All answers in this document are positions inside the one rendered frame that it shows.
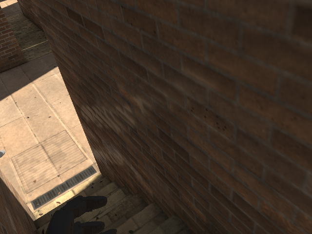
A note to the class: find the stairs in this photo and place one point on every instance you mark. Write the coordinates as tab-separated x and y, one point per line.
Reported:
127	213

